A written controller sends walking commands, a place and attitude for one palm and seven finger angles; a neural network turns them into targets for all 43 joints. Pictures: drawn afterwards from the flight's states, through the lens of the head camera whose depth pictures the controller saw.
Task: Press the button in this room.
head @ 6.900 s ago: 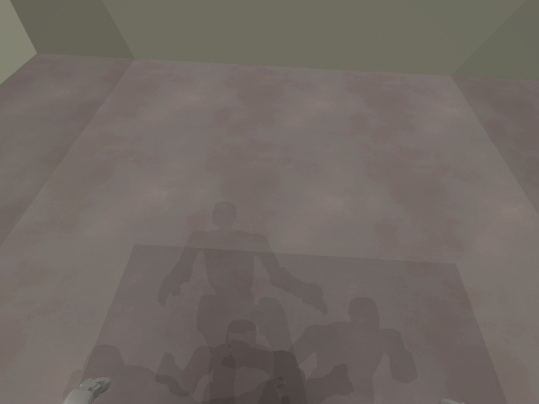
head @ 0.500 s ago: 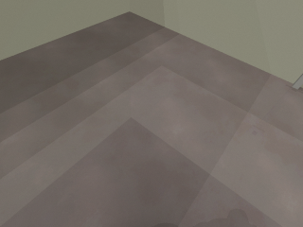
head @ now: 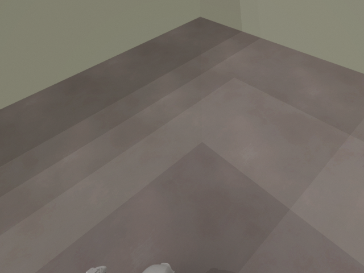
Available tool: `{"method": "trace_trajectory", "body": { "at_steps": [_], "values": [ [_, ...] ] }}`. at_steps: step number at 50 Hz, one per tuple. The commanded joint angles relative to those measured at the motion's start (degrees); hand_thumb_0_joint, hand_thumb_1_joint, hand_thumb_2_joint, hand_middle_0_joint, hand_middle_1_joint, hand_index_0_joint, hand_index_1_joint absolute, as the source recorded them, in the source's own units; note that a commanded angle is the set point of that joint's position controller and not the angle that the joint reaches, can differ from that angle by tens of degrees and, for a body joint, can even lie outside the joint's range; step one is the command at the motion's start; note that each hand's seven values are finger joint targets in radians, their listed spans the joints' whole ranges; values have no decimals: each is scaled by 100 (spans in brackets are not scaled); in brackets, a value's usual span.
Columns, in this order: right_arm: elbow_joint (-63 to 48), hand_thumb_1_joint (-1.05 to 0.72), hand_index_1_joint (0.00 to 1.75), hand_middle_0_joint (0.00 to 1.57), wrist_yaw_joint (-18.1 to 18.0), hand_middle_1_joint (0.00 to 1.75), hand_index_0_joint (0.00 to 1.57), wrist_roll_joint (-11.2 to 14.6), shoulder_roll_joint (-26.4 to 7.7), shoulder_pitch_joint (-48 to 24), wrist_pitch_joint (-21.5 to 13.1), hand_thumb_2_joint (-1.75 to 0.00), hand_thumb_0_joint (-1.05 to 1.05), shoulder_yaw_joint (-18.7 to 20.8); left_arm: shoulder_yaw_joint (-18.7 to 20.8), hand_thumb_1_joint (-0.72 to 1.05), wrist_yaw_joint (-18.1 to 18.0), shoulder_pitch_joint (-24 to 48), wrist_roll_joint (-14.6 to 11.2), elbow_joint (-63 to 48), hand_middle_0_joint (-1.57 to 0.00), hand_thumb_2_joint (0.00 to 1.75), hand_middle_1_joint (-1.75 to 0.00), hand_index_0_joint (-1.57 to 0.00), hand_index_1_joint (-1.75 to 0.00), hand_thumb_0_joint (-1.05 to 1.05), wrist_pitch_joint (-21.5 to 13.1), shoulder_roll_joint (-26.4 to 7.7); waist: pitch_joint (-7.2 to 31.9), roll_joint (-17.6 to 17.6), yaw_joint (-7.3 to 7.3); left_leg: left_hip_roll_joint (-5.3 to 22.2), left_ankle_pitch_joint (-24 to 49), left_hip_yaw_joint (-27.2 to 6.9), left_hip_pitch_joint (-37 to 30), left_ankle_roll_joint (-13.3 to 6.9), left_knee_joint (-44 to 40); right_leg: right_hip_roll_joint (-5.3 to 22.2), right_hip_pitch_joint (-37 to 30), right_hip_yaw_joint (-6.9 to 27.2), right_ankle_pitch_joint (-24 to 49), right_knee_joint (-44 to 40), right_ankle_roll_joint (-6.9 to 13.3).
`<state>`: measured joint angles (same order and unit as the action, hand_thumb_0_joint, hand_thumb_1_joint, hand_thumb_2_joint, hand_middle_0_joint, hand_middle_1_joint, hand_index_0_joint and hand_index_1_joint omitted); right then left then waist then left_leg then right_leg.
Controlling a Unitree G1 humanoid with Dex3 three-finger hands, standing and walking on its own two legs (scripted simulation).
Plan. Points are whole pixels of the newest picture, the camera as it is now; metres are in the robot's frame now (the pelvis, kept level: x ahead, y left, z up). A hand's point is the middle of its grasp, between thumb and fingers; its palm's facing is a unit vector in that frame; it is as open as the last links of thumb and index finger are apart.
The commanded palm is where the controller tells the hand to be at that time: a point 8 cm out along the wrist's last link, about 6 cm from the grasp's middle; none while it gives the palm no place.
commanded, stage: turn or walk to find it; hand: left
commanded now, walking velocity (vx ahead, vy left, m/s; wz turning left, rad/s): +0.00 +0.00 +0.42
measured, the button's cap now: out of the picture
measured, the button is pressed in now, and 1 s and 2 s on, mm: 0 0 0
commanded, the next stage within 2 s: none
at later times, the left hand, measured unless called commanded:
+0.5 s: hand out of the picture -0.08 +0.24 -0.19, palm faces +0.28 -0.93 -0.24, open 7.3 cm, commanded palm none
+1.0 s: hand out of the picture -0.04 +0.21 -0.14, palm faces +0.39 -0.87 -0.29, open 7.3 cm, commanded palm none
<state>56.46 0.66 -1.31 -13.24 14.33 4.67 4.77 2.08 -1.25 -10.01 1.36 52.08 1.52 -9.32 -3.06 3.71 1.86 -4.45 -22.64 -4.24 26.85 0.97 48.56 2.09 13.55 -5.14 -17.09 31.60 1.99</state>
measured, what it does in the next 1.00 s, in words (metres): steps on the spot, turning left: left foot, then right foot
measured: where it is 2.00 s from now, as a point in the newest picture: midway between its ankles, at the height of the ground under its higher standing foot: outside the picture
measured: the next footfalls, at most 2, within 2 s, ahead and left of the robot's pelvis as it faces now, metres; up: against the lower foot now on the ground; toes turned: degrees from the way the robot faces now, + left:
left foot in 0.44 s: -0.04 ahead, +0.14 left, +0.00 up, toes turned +17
right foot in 0.90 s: +0.01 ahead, -0.08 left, +0.00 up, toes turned +18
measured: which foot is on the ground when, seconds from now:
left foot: up 0.00-0.42, down 0.44-0.92, up 0.94-1.00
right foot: down 0.00-0.44, up 0.46-0.88, down 0.90-1.00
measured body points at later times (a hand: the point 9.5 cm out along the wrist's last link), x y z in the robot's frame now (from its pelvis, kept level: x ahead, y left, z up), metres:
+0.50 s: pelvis -0.05 +0.03 -0.01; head -0.02 +0.06 +0.44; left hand -0.09 +0.29 -0.17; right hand +0.10 -0.19 -0.14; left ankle -0.08 +0.13 -0.74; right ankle -0.01 -0.09 -0.71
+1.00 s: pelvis -0.06 +0.00 +0.00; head -0.01 -0.03 +0.45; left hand -0.06 +0.26 -0.12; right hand +0.07 -0.22 -0.17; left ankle -0.11 +0.12 -0.69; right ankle -0.03 -0.09 -0.74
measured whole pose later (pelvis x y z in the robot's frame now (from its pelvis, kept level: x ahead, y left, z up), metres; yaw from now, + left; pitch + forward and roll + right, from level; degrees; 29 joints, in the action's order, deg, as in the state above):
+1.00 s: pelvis -0.06 +0.00 +0.00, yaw +25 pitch +0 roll +2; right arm 56.6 0.3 -1.1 -13.7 13.3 4.3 4.5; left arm 1.6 -1.1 -8.8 1.3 51.7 0.6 -9.3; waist -4.1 3.9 1.9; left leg -3.8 -25.8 -4.0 25.1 1.1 52.1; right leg 2.4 14.1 -6.1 -18.3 31.9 2.1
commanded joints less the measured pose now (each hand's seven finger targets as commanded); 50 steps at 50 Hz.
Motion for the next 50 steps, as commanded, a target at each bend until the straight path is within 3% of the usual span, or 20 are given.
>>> {"method": "trace_trajectory", "body": {
  "at_steps": [1,4,8,15,18,20,21,22,23,25,28,31,38,43,44,45,46,47,48,50],
  "values": [
    [-293,-90,30,20,38,30,20,-41,-438,185,-88,-90,0,167,237,90,-87,416,-52,-493,-20,90,-30,-20,-30,0,-181,-1001,-200,-973,101,439,285,19,518,150,2121,1495,351,985,214,-1811,297],
    [-212,-90,30,20,38,30,20,-24,-389,316,-82,-90,0,143,213,90,-77,23,-57,-368,-20,90,-30,-20,-30,0,-235,-963,30,-1117,-28,491,563,162,646,309,2218,1369,-259,537,716,-1641,273],
    [-247,-90,30,20,19,30,20,-28,-427,7,-83,-90,0,109,234,90,-87,-415,-36,-185,-20,90,-30,-20,-30,0,-237,-1000,71,-1222,-251,660,394,194,718,397,1821,1596,-678,624,853,-1603,409],
    [-367,-90,30,20,-7,30,20,67,-258,-485,-199,-90,0,-43,348,90,-71,-710,54,52,-20,90,-30,-20,-30,0,-180,-1328,328,-1429,-507,691,-496,703,-197,299,-281,1936,-939,455,2194,-1065,689],
    [-318,-90,30,20,-35,30,20,88,-274,-228,-252,-90,0,-66,370,90,-51,-584,43,103,-20,90,-30,-20,-30,0,-142,-1424,489,-1533,-347,599,-108,931,-843,207,-1138,1926,-701,237,2330,-730,539],
    [-237,-90,30,20,-27,30,20,79,-406,122,-315,-90,0,-45,358,90,-31,-432,-23,85,-20,90,-30,-20,-30,0,-90,-1326,658,-1058,-92,654,1043,844,-1848,103,-2397,1679,-115,-170,1691,-42,96],
    [-243,-90,30,20,-38,30,20,46,-798,262,-383,-90,0,37,316,90,-17,-509,-73,-17,-20,90,-30,-20,-30,0,-47,-1073,803,83,8,1415,1557,-180,-2503,-196,-2944,1199,727,-476,685,915,-253],
    [-288,-90,30,20,-75,30,20,15,-1294,365,-389,-90,0,147,207,90,20,-328,-70,-246,-20,90,-30,-20,-30,0,-14,-727,571,1500,102,2636,3277,-1682,-2716,-804,-3141,540,2020,-531,-1706,2006,-632],
    [-212,-90,30,20,-98,30,20,5,-1396,456,-335,-90,0,157,194,90,2,10,-25,-290,-20,90,-30,-20,-30,0,51,-854,504,927,223,2863,3297,-1467,-2186,-1158,-3117,519,1775,-14,-1824,2681,-541],
    [-292,-90,30,20,-191,30,20,-3,-1063,-75,-369,-90,0,73,246,90,26,86,-15,-153,-20,90,-30,-20,-30,0,114,-863,248,970,9,2284,2725,-1065,-1817,-992,-3182,578,1887,308,-1121,3141,-570],
    [-460,-90,30,20,-194,30,20,19,-914,-482,-419,-90,0,-6,253,90,86,-190,-19,33,-20,90,-30,-20,-30,0,69,-883,179,527,-168,1785,2929,-557,-1808,-876,-3070,445,1758,310,-555,3207,-639],
    [-444,-90,30,20,-189,30,20,34,-936,-305,-441,-90,0,25,225,90,74,-191,-29,13,-20,90,-30,-20,-30,0,59,-855,350,265,-121,1768,3198,-602,-2127,-942,-3020,389,1743,318,-496,2943,-719],
    [-450,-90,30,20,-168,30,20,-22,-946,-92,-378,-90,0,95,183,90,11,178,-66,-242,-20,90,-30,-20,-30,0,27,-729,370,459,38,1825,3303,-1242,-1996,-1119,-2830,201,1224,359,-916,1670,-674],
    [-548,-90,30,20,-133,30,20,2,-917,-311,-340,-90,0,125,204,90,-11,-360,-96,-151,-20,90,-30,-20,-30,0,-68,-765,633,402,-264,1447,2939,-1329,-1249,-841,-2383,0,-205,209,145,-210,-563],
    [-564,-90,30,20,-114,30,20,38,-792,-326,-346,-90,0,110,234,90,-29,-547,-79,-121,-20,90,-30,-20,-30,0,-119,-896,723,57,-369,1187,2385,-1161,-821,-592,-2081,195,-845,342,659,-918,-519],
    [-619,-90,30,20,-75,30,20,92,-490,-226,-348,-90,0,74,303,90,-69,-701,-1,-118,-20,90,-30,-20,-30,0,-187,-1315,858,-1099,-425,642,1093,-594,96,-239,-1221,1229,-1647,1318,780,-1381,-230],
    [-789,-90,30,20,-77,30,20,64,-309,-364,-337,-90,0,40,377,90,-84,-738,35,-154,-20,90,-30,-20,-30,0,-198,-1692,588,-2193,-504,6,-963,129,775,59,35,2430,-1412,2494,1473,-1541,418],
    [-737,-90,30,20,-83,30,20,11,-567,-462,-262,-90,0,101,334,90,-96,-628,-23,-220,-20,90,-30,-20,-30,0,-169,-1563,477,-1517,-483,257,-1014,-163,572,30,971,2511,-723,2208,1528,-1545,728],
    [-580,-90,30,20,-64,30,20,-17,-579,-247,-194,-90,0,126,348,90,-116,-230,-32,-296,-20,90,-30,-20,-30,0,-213,-1366,315,-1873,-268,388,-725,-299,583,38,1458,2211,-391,1920,1133,-1685,669],
    [-350,-90,30,20,-3,30,20,-9,-535,-6,-141,-90,0,149,246,90,-93,202,-60,-415,-20,90,-30,-20,-30,0,-190,-1102,143,-1124,-28,477,-106,-106,548,117,2039,1683,-267,1188,1155,-1517,406]
  ]
}}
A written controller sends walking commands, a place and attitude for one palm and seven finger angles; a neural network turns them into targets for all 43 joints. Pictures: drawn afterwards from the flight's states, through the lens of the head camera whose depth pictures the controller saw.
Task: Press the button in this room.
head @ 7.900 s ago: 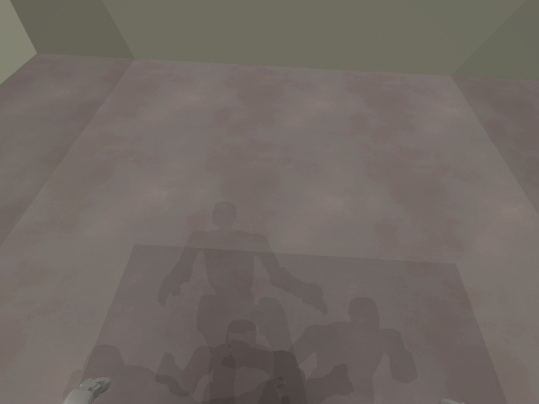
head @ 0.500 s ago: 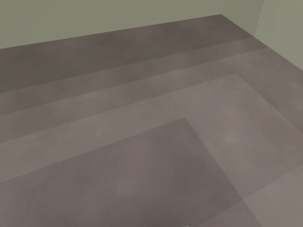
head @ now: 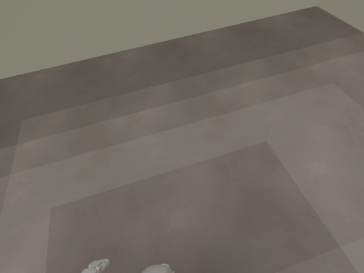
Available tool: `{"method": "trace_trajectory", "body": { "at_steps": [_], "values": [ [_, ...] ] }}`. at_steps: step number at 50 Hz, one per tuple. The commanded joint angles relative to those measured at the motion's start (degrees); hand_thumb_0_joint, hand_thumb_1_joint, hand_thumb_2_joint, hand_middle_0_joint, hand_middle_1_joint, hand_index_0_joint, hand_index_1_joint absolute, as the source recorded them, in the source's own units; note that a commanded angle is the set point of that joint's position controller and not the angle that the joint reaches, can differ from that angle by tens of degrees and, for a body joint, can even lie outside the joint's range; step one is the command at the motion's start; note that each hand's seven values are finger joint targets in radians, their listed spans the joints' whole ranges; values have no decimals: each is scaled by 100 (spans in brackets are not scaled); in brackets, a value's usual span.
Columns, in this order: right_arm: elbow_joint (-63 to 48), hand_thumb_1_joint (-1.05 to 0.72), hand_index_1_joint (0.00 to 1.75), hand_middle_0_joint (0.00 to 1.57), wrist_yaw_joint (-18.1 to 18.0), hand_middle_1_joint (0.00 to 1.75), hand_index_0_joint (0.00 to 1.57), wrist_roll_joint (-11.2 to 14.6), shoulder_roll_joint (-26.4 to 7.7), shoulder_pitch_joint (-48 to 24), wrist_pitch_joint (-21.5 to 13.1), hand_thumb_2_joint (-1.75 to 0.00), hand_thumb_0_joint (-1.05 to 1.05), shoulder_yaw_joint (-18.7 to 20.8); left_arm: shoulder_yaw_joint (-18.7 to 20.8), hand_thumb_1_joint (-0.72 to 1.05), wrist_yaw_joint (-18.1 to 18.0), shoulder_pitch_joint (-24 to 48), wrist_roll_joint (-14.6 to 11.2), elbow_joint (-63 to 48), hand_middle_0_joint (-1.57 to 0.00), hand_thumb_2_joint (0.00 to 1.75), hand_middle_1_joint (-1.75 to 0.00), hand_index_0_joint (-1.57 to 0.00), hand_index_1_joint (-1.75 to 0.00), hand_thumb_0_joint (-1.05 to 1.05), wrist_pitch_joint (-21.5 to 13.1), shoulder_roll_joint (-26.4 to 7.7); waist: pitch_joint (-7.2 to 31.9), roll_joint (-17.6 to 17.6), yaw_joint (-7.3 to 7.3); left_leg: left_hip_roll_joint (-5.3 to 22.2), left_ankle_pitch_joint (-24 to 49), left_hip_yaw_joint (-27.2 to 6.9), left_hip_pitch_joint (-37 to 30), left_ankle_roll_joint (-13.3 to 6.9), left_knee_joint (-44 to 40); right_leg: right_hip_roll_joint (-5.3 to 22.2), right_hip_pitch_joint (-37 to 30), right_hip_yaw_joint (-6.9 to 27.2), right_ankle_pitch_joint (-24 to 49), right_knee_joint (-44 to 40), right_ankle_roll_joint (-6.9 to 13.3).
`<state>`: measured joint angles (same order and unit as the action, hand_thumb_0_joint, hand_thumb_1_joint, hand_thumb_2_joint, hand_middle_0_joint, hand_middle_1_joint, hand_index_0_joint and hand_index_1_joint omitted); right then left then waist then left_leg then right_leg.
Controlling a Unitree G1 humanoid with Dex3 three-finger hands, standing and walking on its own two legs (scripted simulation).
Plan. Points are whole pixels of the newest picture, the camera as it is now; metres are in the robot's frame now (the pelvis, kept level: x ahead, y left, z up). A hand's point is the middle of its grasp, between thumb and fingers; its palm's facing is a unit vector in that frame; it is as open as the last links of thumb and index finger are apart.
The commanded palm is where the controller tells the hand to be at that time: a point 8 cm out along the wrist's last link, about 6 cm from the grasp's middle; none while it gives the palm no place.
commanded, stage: turn or walk to find it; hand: left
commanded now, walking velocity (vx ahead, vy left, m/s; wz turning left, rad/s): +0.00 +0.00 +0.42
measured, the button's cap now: out of the picture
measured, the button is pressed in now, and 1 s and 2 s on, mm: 0 0 0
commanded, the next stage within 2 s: none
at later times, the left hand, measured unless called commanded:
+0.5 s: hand out of the picture -0.04 +0.25 -0.18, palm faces +0.26 -0.93 -0.24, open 7.3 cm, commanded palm none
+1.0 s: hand out of the picture -0.01 +0.19 -0.13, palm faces +0.40 -0.87 -0.29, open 7.3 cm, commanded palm none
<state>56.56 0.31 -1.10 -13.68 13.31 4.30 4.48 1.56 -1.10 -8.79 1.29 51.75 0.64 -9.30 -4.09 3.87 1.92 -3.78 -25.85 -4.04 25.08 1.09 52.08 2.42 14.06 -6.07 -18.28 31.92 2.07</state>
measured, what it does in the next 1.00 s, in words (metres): steps on the spot, turning left: left foot, then right foot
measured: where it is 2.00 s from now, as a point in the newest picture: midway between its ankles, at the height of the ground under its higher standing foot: outside the picture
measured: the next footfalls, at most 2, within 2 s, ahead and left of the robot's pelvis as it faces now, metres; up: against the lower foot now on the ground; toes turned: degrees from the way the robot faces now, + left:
left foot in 0.38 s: +0.00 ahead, +0.15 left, +0.00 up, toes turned +16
right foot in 0.88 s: +0.05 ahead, -0.08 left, +0.00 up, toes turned +17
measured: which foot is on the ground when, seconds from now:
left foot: up 0.00-0.36, down 0.38-0.88, up 0.90-1.00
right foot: down 0.00-0.40, up 0.42-0.86, down 0.88-1.00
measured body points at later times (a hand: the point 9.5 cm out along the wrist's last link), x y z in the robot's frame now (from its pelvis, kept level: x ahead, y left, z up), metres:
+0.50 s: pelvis -0.02 +0.04 +0.00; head +0.01 +0.07 +0.44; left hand -0.05 +0.30 -0.16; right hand +0.14 -0.18 -0.13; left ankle -0.04 +0.13 -0.73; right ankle -0.02 -0.10 -0.68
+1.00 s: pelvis -0.03 -0.02 +0.00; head +0.01 -0.05 +0.45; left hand -0.03 +0.24 -0.11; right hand +0.10 -0.24 -0.17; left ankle -0.09 +0.11 -0.66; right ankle +0.01 -0.10 -0.74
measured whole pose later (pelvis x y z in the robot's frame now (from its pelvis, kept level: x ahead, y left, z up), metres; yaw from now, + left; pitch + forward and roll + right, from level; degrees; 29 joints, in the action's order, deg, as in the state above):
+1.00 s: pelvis -0.03 -0.02 +0.00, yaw +25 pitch -1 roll +2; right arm 56.9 0.7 -1.3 -14.0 14.4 4.8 5.0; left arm 1.4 -1.1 -9.6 1.2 51.8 1.1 -8.9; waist -3.3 3.4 2.0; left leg -3.0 -24.0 -3.2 27.3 1.7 60.1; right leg 3.5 13.4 -7.0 -16.6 30.9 2.4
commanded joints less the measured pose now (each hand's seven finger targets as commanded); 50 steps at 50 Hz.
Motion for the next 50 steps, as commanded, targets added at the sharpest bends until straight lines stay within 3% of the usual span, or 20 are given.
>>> {"method": "trace_trajectory", "body": {
  "at_steps": [1,7,14,17,18,19,20,21,23,26,29,35,41,42,43,44,45,47,48,50],
  "values": [
    [-272,-90,30,20,53,30,20,-32,-419,174,-97,-90,0,154,264,90,-92,88,-48,-387,-20,90,-30,-20,-30,0,-139,-994,222,-1061,-10,433,468,-3,698,168,1781,1471,-367,926,1580,-1471,335],
    [-287,-90,30,20,44,30,20,-16,-366,-111,-80,-90,0,86,277,90,-103,-532,-12,-146,-20,90,-30,-20,-30,0,-173,-1050,294,-1273,-262,604,453,233,745,369,1336,1594,-918,540,2537,-1275,453],
    [-434,-90,30,20,29,30,20,53,-208,-580,-193,-90,0,-62,392,90,-75,-845,55,77,-20,90,-30,-20,-30,0,-85,-1390,446,-1534,-514,558,-14,822,-132,248,-744,1805,-1053,288,3435,-744,601],
    [-363,-90,30,20,16,30,20,45,-288,-195,-267,-90,0,-60,405,90,-64,-651,16,92,-20,90,-30,-20,-30,0,-49,-1413,633,-1444,-256,530,924,984,-961,154,-2089,1709,-798,-41,3057,-194,268],
    [-306,-90,30,20,22,30,20,34,-450,31,-314,-90,0,-17,401,90,-54,-579,-35,84,-20,90,-30,-20,-30,0,-19,-1342,745,-977,-87,642,1746,856,-1657,81,-2790,1569,-364,-243,2508,297,10],
    [-314,-90,30,20,5,30,20,-9,-939,242,-374,-90,0,82,361,90,-30,-673,-76,-38,-20,90,-30,-20,-30,0,30,-1082,959,359,10,1599,2991,-494,-2449,-336,-3112,974,677,-524,855,1304,-378],
    [-292,-90,30,20,-26,30,20,11,-1342,488,-356,-90,0,173,229,90,-11,-471,-64,-233,-20,90,-30,-20,-30,0,58,-755,870,1388,104,2595,4790,-1555,-2628,-894,-3223,455,1614,-323,-1878,2338,-629],
    [-236,-90,30,20,-44,30,20,-7,-1374,578,-317,-90,0,169,234,90,-36,-257,-37,-293,-20,90,-30,-20,-30,0,110,-881,869,891,196,2761,4445,-1336,-2238,-1227,-3181,473,1435,123,-1956,2903,-545],
    [-316,-90,30,20,-151,30,20,-20,-1067,124,-346,-90,0,90,286,90,-23,-26,-26,-143,-20,90,-30,-20,-30,0,175,-907,492,1000,66,2223,3942,-1115,-1941,-1028,-3310,540,1747,436,-1228,3245,-588],
    [-469,-90,30,20,-155,30,20,1,-875,-238,-402,-90,0,12,304,90,50,-263,-27,12,-20,90,-30,-20,-30,0,129,-907,502,474,-136,1785,3961,-640,-1908,-904,-3280,447,1662,461,-551,3371,-645],
    [-493,-90,30,20,-142,30,20,19,-882,-135,-424,-90,0,43,282,90,37,-308,-26,22,-20,90,-30,-20,-30,0,133,-883,639,242,-122,1707,3948,-604,-2065,-943,-3288,395,1629,463,-381,3158,-722],
    [-474,-90,30,20,-111,30,20,-24,-918,85,-369,-90,0,110,247,90,8,111,-53,-246,-20,90,-30,-20,-30,0,125,-795,519,398,40,1777,3519,-1127,-1888,-1117,-3275,256,1387,483,-738,2159,-719],
    [-566,-90,30,20,-81,30,20,-31,-905,-150,-309,-90,0,164,244,90,-12,-358,-97,-197,-20,90,-30,-20,-30,0,26,-770,718,443,-212,1422,3330,-1357,-1124,-901,-2827,-69,-56,295,43,65,-591],
    [-603,-90,30,20,-71,30,20,0,-832,-193,-306,-90,0,163,274,90,-28,-605,-90,-146,-20,90,-30,-20,-30,0,-12,-831,836,274,-350,1242,2850,-1263,-750,-712,-2586,27,-669,319,622,-684,-568],
    [-618,-90,30,20,-41,30,20,47,-586,-129,-311,-90,0,136,323,90,-57,-766,-38,-127,-20,90,-30,-20,-30,0,-79,-1131,971,-542,-407,843,1908,-893,-91,-385,-2034,659,-1426,893,793,-1273,-408],
    [-755,-90,30,20,-16,30,20,63,-204,-92,-318,-90,0,55,428,90,-98,-834,44,-145,-20,90,-30,-20,-30,0,-121,-1644,897,-2081,-462,9,-144,46,942,31,-756,2119,-1796,2376,1208,-1538,171],
    [-806,-90,30,20,-36,30,20,15,-473,-221,-252,-90,0,142,411,90,-102,-760,-5,-241,-20,90,-30,-20,-30,0,-83,-1724,755,-1860,-501,131,-777,-38,749,52,358,2655,-882,2472,1543,-1620,636],
    [-518,-90,30,20,3,30,20,-37,-531,-70,-103,-90,0,202,376,90,-116,-38,-35,-387,-20,90,-30,-20,-30,0,-81,-1307,172,-1494,-186,338,-106,-224,661,41,1489,2027,47,1816,261,-1900,540],
    [-391,-90,30,20,39,30,20,-47,-470,45,-76,-90,0,200,311,90,-92,129,-44,-425,-20,90,-30,-20,-30,0,-81,-1167,-18,-1159,-76,391,236,-109,662,80,1774,1739,196,1385,220,-1842,367],
    [-251,-90,30,20,75,30,20,-40,-366,343,-78,-90,0,170,252,90,-83,141,-51,-409,-20,90,-30,-20,-30,0,-130,-951,68,-1102,26,427,678,37,698,174,1883,1407,-75,767,934,-1651,205]
  ]
}}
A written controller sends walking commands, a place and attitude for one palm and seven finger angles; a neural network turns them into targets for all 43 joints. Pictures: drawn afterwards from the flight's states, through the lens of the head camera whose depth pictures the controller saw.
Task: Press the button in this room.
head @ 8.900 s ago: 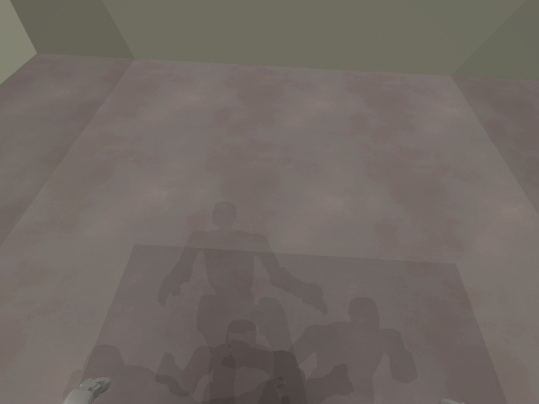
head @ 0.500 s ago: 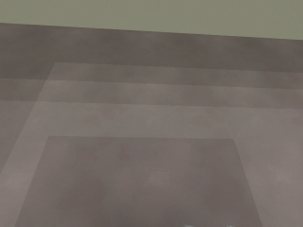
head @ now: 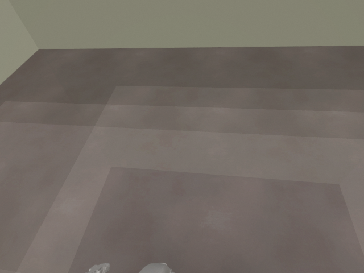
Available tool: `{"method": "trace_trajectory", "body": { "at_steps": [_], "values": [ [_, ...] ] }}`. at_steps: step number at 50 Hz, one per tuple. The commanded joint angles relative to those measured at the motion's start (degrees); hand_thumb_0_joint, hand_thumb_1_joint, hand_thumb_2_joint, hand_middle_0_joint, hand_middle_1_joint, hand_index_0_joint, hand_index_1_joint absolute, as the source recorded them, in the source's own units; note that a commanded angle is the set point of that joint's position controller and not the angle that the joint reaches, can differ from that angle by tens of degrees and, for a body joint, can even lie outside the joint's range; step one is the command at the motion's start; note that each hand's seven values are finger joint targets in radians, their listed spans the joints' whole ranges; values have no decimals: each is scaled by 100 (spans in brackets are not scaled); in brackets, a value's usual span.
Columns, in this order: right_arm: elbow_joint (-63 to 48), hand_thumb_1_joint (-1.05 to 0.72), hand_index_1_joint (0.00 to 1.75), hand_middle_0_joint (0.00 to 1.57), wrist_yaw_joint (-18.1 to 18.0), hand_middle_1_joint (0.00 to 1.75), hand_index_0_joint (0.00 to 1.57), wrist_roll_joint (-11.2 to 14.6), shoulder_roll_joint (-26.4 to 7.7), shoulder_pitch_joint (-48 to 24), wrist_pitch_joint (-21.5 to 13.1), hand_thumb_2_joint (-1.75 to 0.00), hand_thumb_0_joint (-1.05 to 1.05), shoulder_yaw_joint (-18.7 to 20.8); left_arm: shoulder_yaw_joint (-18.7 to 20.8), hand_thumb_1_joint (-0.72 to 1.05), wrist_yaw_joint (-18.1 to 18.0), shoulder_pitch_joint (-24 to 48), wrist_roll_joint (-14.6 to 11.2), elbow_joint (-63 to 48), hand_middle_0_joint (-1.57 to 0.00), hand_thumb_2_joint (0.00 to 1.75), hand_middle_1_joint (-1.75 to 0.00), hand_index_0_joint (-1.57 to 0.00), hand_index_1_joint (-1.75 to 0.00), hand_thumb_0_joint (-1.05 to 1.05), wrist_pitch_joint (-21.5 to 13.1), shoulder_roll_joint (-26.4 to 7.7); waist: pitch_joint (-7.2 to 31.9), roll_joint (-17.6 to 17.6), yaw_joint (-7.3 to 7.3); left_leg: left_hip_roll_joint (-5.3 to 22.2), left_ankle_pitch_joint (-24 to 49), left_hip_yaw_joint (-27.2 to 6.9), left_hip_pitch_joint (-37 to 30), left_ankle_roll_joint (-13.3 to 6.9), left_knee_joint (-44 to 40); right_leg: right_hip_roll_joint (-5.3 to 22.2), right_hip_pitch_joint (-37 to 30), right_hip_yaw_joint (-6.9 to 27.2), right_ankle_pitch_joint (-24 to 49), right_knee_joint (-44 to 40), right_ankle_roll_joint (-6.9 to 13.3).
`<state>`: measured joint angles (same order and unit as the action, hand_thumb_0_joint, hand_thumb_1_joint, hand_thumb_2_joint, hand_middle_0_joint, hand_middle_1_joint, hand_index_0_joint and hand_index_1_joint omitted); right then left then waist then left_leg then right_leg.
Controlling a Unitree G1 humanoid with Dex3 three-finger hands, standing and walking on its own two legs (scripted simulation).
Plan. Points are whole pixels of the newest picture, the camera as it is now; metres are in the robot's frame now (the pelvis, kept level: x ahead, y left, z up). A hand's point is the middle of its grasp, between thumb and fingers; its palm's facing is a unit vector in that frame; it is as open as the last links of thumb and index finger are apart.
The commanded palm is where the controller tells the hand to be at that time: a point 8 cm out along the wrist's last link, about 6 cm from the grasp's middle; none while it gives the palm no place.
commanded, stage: turn or walk to find it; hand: left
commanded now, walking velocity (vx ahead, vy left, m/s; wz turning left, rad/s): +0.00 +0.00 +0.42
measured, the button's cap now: out of the picture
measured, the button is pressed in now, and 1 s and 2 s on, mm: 0 0 0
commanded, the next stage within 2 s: none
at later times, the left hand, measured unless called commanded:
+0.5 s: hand out of the picture -0.09 +0.25 -0.19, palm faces +0.28 -0.93 -0.23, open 7.3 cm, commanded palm none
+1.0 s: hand out of the picture -0.02 +0.24 -0.15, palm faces +0.36 -0.89 -0.26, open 7.3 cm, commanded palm none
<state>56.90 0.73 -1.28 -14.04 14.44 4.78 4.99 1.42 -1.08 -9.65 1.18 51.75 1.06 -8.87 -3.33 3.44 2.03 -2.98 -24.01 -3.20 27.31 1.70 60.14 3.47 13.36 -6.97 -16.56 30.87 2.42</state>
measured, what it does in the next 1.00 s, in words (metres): steps on the spot, turning left: left foot, then right foot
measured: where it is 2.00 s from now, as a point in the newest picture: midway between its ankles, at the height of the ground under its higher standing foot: outside the picture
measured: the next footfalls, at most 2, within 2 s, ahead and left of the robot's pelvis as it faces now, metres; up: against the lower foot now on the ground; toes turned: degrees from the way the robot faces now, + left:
left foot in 0.42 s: -0.03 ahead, +0.14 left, +0.00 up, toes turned +16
right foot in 1.00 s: +0.00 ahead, -0.08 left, +0.00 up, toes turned +21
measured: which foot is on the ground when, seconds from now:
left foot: up 0.00-0.40, down 0.42-1.00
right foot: down 0.00-0.42, up 0.44-0.98, down 1.00-1.00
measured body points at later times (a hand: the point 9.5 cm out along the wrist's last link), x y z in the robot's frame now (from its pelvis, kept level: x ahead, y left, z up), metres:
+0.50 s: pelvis -0.05 +0.04 -0.01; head -0.03 +0.08 +0.44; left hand -0.10 +0.30 -0.17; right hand +0.11 -0.18 -0.13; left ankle -0.07 +0.13 -0.74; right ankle -0.01 -0.08 -0.70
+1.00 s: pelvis -0.07 +0.01 -0.01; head -0.04 +0.01 +0.44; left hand -0.04 +0.29 -0.13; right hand +0.02 -0.21 -0.17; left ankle -0.07 +0.13 -0.74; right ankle -0.04 -0.09 -0.74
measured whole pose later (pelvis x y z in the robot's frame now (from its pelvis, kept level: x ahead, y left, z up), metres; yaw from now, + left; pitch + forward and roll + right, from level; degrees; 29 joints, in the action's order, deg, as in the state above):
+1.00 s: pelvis -0.07 +0.01 -0.01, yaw +23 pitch +1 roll +1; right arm 57.1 -0.1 -1.1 -11.9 16.2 2.9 3.7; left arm 2.2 -1.1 -6.0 0.6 52.3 2.0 -10.7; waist -3.0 2.1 3.2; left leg -5.1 -10.4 -5.2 19.1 -1.5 29.1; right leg 1.0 14.1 -1.8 -17.8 31.0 -2.4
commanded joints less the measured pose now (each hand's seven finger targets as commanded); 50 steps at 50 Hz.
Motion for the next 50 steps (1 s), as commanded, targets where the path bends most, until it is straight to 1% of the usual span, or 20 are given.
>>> {"method": "trace_trajectory", "body": {
  "at_steps": [1,8,15,17,19,20,21,22,24,25,27,29,33,37,41,44,47,48,49,50],
  "values": [
    [-248,-90,30,20,31,30,20,-23,-305,293,-115,-90,0,110,269,90,-85,130,-35,-389,-20,90,-30,-20,-30,0,-195,-1003,70,-1166,-12,380,601,13,494,177,1108,1294,-173,701,884,-1527,166],
    [-310,-90,30,20,1,30,20,-13,-315,-223,-111,-90,0,41,309,90,-104,-606,7,-80,-20,90,-30,-20,-30,0,-203,-1098,211,-1177,-350,581,251,158,498,314,325,1621,-839,695,1526,-1379,426],
    [-437,-90,30,20,-9,30,20,81,-190,-620,-227,-90,0,-96,402,90,-82,-781,74,132,-20,90,-30,-20,-30,0,-134,-1388,466,-1439,-527,557,-358,635,-371,169,-1532,1857,-935,524,2246,-961,625],
    [-416,-90,30,20,-29,30,20,92,-197,-440,-271,-90,0,-110,417,90,-69,-735,71,178,-20,90,-30,-20,-30,0,-109,-1460,598,-1501,-421,491,-80,803,-793,108,-2169,1850,-826,356,2353,-707,516],
    [-326,-90,30,20,-28,30,20,77,-306,-44,-338,-90,0,-86,419,90,-50,-562,2,168,-20,90,-30,-20,-30,0,-68,-1412,752,-1086,-130,492,1095,798,-1753,11,-3440,1633,-309,-54,1805,-102,99],
    [-306,-90,30,20,-26,30,20,60,-627,97,-390,-90,0,-23,384,90,-34,-581,-47,114,-20,90,-30,-20,-30,0,-24,-1218,813,-143,-33,1013,1533,69,-2465,-170,-3998,1240,497,-289,923,748,-219],
    [-354,-90,30,20,-65,30,20,13,-1168,236,-413,-90,0,107,289,90,2,-501,-63,-110,-20,90,-30,-20,-30,0,10,-832,647,1479,78,2390,3122,-1667,-2858,-767,-4263,498,1962,-447,-1516,1903,-655],
    [-286,-90,30,20,-97,30,20,14,-1344,359,-349,-90,0,131,241,90,-19,-161,-9,-194,-20,90,-30,-20,-30,0,80,-880,554,1131,192,2717,3507,-1625,-2351,-1193,-4280,402,1836,74,-1947,2615,-610],
    [-365,-90,30,20,-183,30,20,-7,-1029,-171,-368,-90,0,43,309,90,-10,6,2,-73,-20,90,-30,-20,-30,0,164,-931,151,1100,18,2163,2627,-1246,-1738,-1112,-4435,440,1858,448,-1324,3131,-605],
    [-451,-90,30,20,-193,30,20,8,-906,-426,-372,-90,0,-9,327,90,30,-46,6,2,-20,90,-30,-20,-30,0,152,-1009,25,812,-90,1985,2394,-1072,-1578,-1013,-4421,418,1853,510,-982,3271,-609],
    [-516,-90,30,20,-192,30,20,23,-843,-597,-417,-90,0,-49,334,90,64,-310,10,149,-20,90,-30,-20,-30,0,132,-951,29,480,-233,1665,2500,-754,-1689,-882,-4422,335,1822,507,-512,3412,-679],
    [-508,-90,30,20,-188,30,20,54,-828,-449,-450,-90,0,-43,328,90,57,-398,7,198,-20,90,-30,-20,-30,0,127,-951,181,318,-219,1538,2591,-665,-1883,-834,-4445,292,1833,537,-266,3432,-739],
    [-473,-90,30,20,-188,30,20,49,-793,-171,-466,-90,0,-2,319,90,14,-236,-1,84,-20,90,-30,-20,-30,0,115,-947,366,228,-130,1649,2851,-991,-2220,-1013,-4376,286,1896,637,-348,3151,-821],
    [-448,-90,30,20,-182,30,20,9,-786,23,-437,-90,0,45,301,90,-9,108,-18,-96,-20,90,-30,-20,-30,0,112,-869,352,267,-4,1690,2650,-1417,-2145,-1169,-4336,206,1737,675,-662,2610,-793],
    [-401,-90,30,20,-186,30,20,-22,-807,183,-413,-90,0,78,255,90,-19,337,-47,-239,-20,90,-30,-20,-30,0,73,-770,563,418,80,1673,3079,-1755,-2260,-1258,-4119,36,1443,687,-985,1871,-719],
    [-419,-90,30,20,-175,30,20,-31,-832,158,-386,-90,0,96,240,90,-37,216,-78,-246,-20,90,-30,-20,-30,0,45,-727,711,448,11,1537,3286,-1874,-2032,-1201,-3990,-141,900,627,-896,1193,-630],
    [-446,-90,30,20,-150,30,20,-9,-769,52,-370,-90,0,109,256,90,-57,-107,-105,-169,-20,90,-30,-20,-30,0,7,-768,830,415,-165,1279,3074,-1871,-1547,-997,-3823,-244,40,554,-229,80,-551],
    [-471,-90,30,20,-138,30,20,20,-726,-3,-360,-90,0,103,267,90,-72,-292,-106,-129,-20,90,-30,-20,-30,0,-30,-833,881,287,-287,1097,2712,-1763,-1166,-801,-3637,-172,-566,545,315,-708,-528],
    [-491,-90,30,20,-106,30,20,59,-508,22,-358,-90,0,88,322,90,-102,-456,-73,-94,-20,90,-30,-20,-30,0,-71,-1064,944,-240,-351,780,1857,-1439,-393,-498,-3256,353,-1416,975,492,-1218,-381],
    [-599,-90,30,20,-74,30,20,99,-185,35,-370,-90,0,30,414,90,-146,-572,12,-99,-20,90,-30,-20,-30,0,-122,-1543,896,-1666,-432,34,293,-465,726,-103,-2156,1702,-1988,2316,542,-1529,97]
  ]
}}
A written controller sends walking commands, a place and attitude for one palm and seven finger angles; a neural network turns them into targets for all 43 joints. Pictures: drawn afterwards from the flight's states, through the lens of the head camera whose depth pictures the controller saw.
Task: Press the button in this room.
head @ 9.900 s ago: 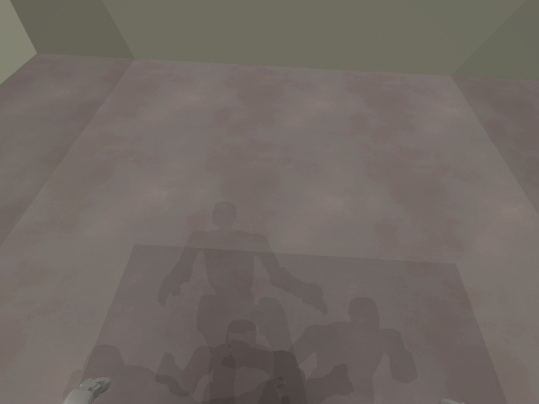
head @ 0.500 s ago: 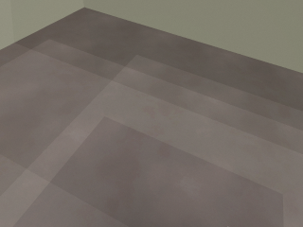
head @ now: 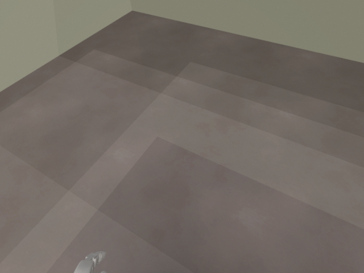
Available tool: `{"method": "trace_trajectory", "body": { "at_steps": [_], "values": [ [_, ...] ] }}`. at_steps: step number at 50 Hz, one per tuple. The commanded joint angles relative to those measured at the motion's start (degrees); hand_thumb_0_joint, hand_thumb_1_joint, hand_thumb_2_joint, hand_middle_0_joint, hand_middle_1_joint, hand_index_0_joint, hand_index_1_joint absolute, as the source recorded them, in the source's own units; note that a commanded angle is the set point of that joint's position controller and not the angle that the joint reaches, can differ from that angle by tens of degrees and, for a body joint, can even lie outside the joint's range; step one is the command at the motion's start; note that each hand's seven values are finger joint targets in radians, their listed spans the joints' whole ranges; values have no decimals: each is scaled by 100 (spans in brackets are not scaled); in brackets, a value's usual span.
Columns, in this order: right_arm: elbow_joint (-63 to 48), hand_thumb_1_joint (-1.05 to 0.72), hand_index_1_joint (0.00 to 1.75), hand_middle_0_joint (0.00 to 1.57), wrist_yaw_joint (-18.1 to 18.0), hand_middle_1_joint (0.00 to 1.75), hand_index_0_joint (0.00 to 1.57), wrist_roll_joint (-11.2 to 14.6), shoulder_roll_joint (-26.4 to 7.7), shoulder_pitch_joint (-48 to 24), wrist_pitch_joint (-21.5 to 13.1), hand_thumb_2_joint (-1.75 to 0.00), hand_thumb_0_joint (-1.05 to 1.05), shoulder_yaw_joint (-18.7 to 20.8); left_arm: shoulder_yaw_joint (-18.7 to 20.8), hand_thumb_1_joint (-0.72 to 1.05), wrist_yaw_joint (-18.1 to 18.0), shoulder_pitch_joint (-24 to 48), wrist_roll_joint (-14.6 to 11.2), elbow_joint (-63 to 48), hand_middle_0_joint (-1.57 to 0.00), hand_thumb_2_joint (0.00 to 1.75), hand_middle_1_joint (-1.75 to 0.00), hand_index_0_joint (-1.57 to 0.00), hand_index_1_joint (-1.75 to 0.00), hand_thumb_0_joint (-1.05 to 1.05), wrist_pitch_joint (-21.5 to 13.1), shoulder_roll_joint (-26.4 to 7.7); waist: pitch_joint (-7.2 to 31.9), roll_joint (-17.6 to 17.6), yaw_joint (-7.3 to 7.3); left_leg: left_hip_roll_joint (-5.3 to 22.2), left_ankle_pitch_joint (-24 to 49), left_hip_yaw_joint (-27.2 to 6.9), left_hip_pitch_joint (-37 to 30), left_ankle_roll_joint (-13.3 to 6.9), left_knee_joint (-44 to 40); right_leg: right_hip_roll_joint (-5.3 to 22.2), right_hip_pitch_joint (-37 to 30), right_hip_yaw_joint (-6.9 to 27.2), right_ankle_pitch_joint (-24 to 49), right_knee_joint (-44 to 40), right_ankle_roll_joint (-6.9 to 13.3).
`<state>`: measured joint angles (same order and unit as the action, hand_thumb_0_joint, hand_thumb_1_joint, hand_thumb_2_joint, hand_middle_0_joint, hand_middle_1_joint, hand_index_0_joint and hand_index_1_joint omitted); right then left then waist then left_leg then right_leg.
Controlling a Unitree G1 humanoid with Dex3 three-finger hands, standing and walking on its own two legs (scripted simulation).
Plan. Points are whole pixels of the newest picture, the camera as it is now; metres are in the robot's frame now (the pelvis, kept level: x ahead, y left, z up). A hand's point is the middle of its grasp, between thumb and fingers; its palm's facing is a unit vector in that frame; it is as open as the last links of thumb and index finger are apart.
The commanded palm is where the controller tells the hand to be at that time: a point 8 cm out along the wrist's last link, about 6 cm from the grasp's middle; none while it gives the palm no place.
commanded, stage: turn or walk to find it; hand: left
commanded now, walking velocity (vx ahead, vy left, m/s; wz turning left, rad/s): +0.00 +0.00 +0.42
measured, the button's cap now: out of the picture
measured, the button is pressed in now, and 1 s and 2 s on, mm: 0 0 0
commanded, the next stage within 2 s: none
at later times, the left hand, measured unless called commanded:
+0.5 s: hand out of the picture -0.08 +0.22 -0.18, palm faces +0.29 -0.93 -0.24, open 7.3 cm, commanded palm none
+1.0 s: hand out of the picture -0.03 +0.24 -0.15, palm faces +0.37 -0.89 -0.26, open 7.3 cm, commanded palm none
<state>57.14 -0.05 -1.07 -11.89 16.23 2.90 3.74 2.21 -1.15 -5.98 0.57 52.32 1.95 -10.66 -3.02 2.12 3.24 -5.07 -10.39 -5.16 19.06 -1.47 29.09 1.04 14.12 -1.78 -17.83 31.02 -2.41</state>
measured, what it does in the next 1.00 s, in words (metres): steps on the spot, turning left: left foot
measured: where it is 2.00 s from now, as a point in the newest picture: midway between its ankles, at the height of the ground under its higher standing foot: outside the picture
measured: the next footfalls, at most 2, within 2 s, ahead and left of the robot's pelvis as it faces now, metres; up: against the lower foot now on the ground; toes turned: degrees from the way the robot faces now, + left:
left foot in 0.50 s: -0.04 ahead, +0.13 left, +0.00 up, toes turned +18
right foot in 1.04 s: +0.01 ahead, -0.09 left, +0.00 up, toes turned +22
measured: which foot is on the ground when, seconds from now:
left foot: down 0.00-0.00, up 0.02-0.48, down 0.50-1.00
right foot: down 0.00-0.50, up 0.52-1.00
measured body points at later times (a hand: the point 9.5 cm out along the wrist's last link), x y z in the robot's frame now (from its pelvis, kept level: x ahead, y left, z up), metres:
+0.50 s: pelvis -0.04 +0.02 -0.01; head -0.01 +0.03 +0.44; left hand -0.09 +0.27 -0.16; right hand +0.11 -0.22 -0.14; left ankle -0.08 +0.12 -0.73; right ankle -0.01 -0.11 -0.73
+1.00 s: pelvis -0.07 +0.01 +0.00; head -0.03 +0.01 +0.45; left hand -0.05 +0.29 -0.13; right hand +0.05 -0.20 -0.15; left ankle -0.08 +0.12 -0.73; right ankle -0.02 -0.11 -0.71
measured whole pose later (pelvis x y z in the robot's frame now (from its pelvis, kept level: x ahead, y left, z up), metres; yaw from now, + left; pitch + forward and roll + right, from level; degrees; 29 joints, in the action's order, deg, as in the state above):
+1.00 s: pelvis -0.07 +0.01 +0.00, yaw +24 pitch +0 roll +0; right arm 56.1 -0.1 -1.4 -11.4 14.0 2.4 3.0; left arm 2.5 -1.0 -6.0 0.7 52.7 2.9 -11.7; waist -3.8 1.3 2.7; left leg -3.8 -11.8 -4.2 15.8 -1.9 27.7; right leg 2.2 19.4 -1.3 -23.4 42.6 -4.3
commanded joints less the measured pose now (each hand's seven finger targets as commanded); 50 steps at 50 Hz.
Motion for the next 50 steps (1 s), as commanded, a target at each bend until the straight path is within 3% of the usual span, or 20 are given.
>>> {"method": "trace_trajectory", "body": {
  "at_steps": [1,2,3,5,7,11,19,21,23,24,25,26,27,28,29,32,38,45,48,50],
  "values": [
    [-695,-90,30,20,-19,30,20,9,-588,-336,-146,-90,0,217,326,90,-137,-858,61,-244,-20,90,-30,-20,-30,0,-189,-1479,579,-1593,-599,98,-2199,67,1513,304,2166,2706,-1127,2180,1194,-1632,1123],
    [-574,-90,30,20,0,30,20,-42,-700,-268,-47,-90,0,263,329,90,-153,-527,33,-330,-20,90,-30,-20,-30,0,-202,-1249,351,-1258,-444,338,-1978,-164,1345,283,2990,2482,-463,1795,694,-1729,1230],
    [-448,-90,30,20,27,30,20,-57,-666,-117,29,-90,0,275,299,90,-150,-165,19,-393,-20,90,-30,-20,-30,0,-204,-1075,55,-1247,-258,408,-1667,-151,1306,312,3446,2135,-61,1477,328,-1831,1106],
    [-250,-90,30,20,79,30,20,-54,-547,182,69,-90,0,259,198,90,-124,100,3,-446,-20,90,-30,-20,-30,0,-220,-832,-146,-806,-26,511,-1150,61,1299,390,3908,1655,30,732,775,-1625,838],
    [-220,-90,30,20,89,30,20,-40,-488,228,82,-90,0,241,179,90,-99,-159,13,-385,-20,90,-30,-20,-30,0,-275,-792,-98,-944,-104,540,-878,183,1317,497,4088,1491,-161,351,1187,-1528,750],
    [-279,-90,30,20,78,30,20,-43,-535,-93,80,-90,0,217,211,90,-98,-616,41,-227,-20,90,-30,-20,-30,0,-292,-850,-1,-1183,-313,694,-927,245,1407,614,3849,1647,-588,333,1403,-1447,856],
    [-496,-90,30,20,60,30,20,52,-432,-805,-30,-90,0,57,328,90,-67,-1108,132,18,-20,90,-30,-20,-30,0,-225,-1245,345,-1438,-620,669,-1679,776,520,535,1715,1923,-969,143,2809,-861,1101],
    [-473,-90,30,20,46,30,20,74,-423,-668,-78,-90,0,38,346,90,-58,-1029,132,55,-20,90,-30,-20,-30,0,-200,-1330,507,-1463,-530,600,-1475,936,137,480,1012,1932,-1003,-3,2973,-584,1010],
    [-408,-90,30,20,44,30,20,62,-524,-395,-136,-90,0,46,345,90,-46,-912,77,62,-20,90,-30,-20,-30,0,-163,-1314,636,-1256,-319,564,-427,1011,-720,408,-137,1758,-584,-317,2594,-112,644],
    [-373,-90,30,20,50,30,20,53,-772,-205,-200,-90,0,92,322,90,-35,-926,26,26,-20,90,-30,-20,-30,0,-129,-1177,820,-640,-183,847,286,686,-1467,298,-789,1540,-74,-566,2017,545,363],
    [-409,-90,30,20,32,30,20,12,-1311,-77,-249,-90,0,214,254,90,-7,-974,-13,-113,-20,90,-30,-20,-30,0,-95,-831,880,994,-114,2161,1617,-961,-2255,-156,-1046,830,1334,-846,-249,1667,-49],
    [-358,-90,30,20,-4,30,20,19,-1644,134,-191,-90,0,285,147,90,-16,-699,30,-257,-20,90,-30,-20,-30,0,-40,-644,756,1485,15,2832,2949,-1476,-1971,-702,-1024,554,1741,-507,-1924,2461,-167],
    [-316,-90,30,20,-32,30,20,-4,-1508,63,-171,-90,0,245,178,90,-32,-550,50,-226,-20,90,-30,-20,-30,0,25,-792,670,941,32,2786,2400,-1174,-1581,-880,-1038,646,1589,-159,-1731,2904,-105],
    [-360,-90,30,20,-85,30,20,-14,-1342,-208,-192,-90,0,197,201,90,-34,-410,53,-149,-20,90,-30,-20,-30,0,65,-775,381,1280,-32,2449,2021,-1044,-1188,-787,-1180,687,1639,12,-1378,3043,-129],
    [-444,-90,30,20,-110,30,20,-17,-1212,-513,-182,-90,0,155,233,90,2,-388,50,-97,-20,90,-30,-20,-30,0,67,-858,135,1087,-149,2209,1825,-871,-1089,-730,-1154,644,1743,33,-1026,3229,-134],
    [-529,-90,30,20,-115,30,20,11,-1078,-647,-250,-90,0,91,234,90,62,-650,54,64,-20,90,-30,-20,-30,0,13,-819,209,610,-299,1842,2187,-477,-1249,-589,-1080,552,1717,9,-450,3395,-223],
    [-499,-90,30,20,-108,30,20,20,-1043,-283,-279,-90,0,141,212,90,13,-472,43,-55,-20,90,-30,-20,-30,0,12,-786,431,438,-210,1847,2357,-804,-1580,-740,-1036,495,1751,121,-382,3047,-347],
    [-489,-90,30,20,-92,30,20,-42,-1048,-120,-212,-90,0,196,162,90,-12,-11,4,-327,-20,90,-30,-20,-30,0,-15,-643,361,621,-85,1846,1912,-1462,-1130,-897,-958,272,1162,127,-806,1842,-230],
    [-522,-90,30,20,-78,30,20,-56,-1069,-243,-185,-90,0,224,158,90,-25,-266,-30,-305,-20,90,-30,-20,-30,0,-53,-597,521,633,-223,1682,1913,-1567,-798,-816,-794,90,484,39,-569,921,-143],
    [-540,-90,30,20,-64,30,20,-18,-1018,-307,-179,-90,0,242,177,90,-34,-577,-30,-229,-20,90,-30,-20,-30,0,-120,-652,694,431,-393,1441,1739,-1477,-457,-600,-440,47,-310,-38,275,-245,-113]
  ]
}}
